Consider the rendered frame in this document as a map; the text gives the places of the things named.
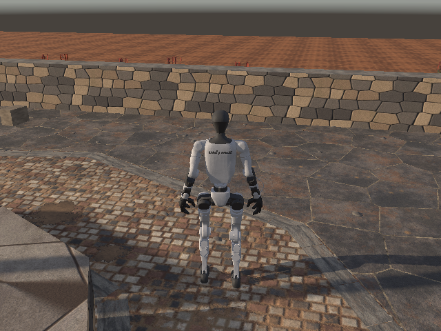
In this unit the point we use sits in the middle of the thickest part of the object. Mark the left robot upper arm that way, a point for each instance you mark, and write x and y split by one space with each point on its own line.
195 158

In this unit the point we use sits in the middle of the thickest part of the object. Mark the right robot upper arm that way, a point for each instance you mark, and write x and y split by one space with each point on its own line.
242 147

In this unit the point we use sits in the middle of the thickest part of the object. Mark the right robot forearm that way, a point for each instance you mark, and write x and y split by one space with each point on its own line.
253 186

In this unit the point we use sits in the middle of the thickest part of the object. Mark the left robot hand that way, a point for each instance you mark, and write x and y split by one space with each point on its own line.
183 204

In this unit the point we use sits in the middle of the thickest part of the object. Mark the humanoid robot torso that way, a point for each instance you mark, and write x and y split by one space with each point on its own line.
220 161

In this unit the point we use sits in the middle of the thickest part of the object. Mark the robot right foot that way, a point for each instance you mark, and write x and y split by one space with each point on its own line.
235 282

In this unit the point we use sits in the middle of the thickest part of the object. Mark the left robot forearm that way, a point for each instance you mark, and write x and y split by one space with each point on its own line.
187 186

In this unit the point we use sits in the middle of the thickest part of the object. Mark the right robot hand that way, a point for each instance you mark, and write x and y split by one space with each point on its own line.
258 205

